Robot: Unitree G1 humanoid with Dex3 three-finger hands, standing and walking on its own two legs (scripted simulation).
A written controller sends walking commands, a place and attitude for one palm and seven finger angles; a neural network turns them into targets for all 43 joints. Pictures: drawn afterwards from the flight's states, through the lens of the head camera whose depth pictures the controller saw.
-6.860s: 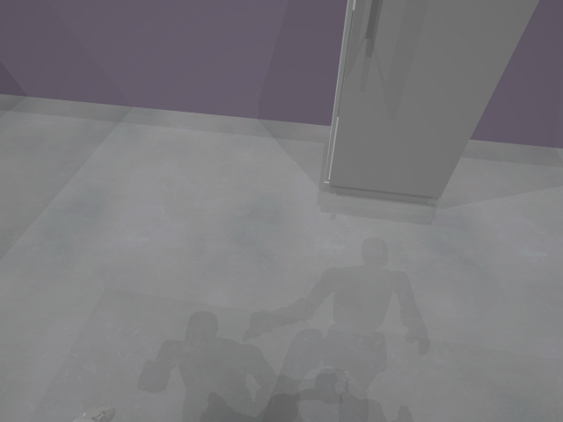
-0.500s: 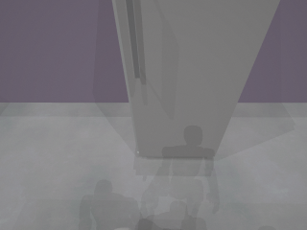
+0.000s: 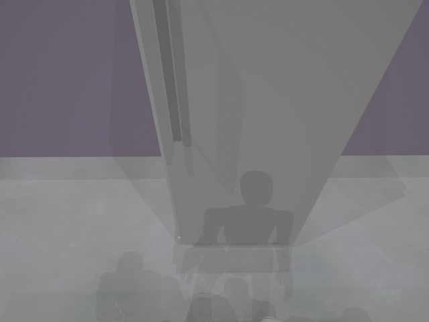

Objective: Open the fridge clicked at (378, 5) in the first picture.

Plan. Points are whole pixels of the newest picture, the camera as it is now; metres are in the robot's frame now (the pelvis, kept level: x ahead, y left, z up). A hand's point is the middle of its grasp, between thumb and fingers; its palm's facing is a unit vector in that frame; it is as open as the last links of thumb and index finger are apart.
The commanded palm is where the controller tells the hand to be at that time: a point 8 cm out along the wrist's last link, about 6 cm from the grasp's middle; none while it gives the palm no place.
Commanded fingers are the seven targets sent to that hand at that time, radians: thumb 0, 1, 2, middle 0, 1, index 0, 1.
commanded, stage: take the last steps up to it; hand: left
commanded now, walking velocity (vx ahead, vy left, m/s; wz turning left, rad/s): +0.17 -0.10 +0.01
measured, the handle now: (168, 50) +0.54 +0.12 +0.25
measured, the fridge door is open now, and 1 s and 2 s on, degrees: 0 0 0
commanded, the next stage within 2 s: come to a stop and stand still in 0.04 s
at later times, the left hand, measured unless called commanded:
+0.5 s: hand out of the picture +0.13 +0.13 -0.17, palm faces +0.08 -0.96 -0.25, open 7.3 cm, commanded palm none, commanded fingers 0.00 0.90 0.90 -0.20 -0.30 -0.20 -0.30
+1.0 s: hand out of the picture +0.08 +0.23 -0.16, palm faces +0.03 -0.96 -0.28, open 7.4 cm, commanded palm none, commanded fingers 0.00 0.90 0.90 -0.20 -0.30 -0.20 -0.30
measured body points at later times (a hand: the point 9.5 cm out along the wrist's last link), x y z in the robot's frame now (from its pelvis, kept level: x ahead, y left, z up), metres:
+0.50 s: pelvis +0.09 -0.06 +0.00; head +0.13 -0.07 +0.45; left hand +0.13 +0.18 -0.15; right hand +0.19 -0.30 -0.16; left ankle +0.10 +0.07 -0.69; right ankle +0.13 -0.15 -0.74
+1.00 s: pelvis +0.06 +0.03 -0.01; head +0.05 +0.01 +0.44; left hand +0.08 +0.28 -0.14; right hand +0.11 -0.20 -0.17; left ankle +0.08 +0.09 -0.74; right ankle +0.11 -0.12 -0.74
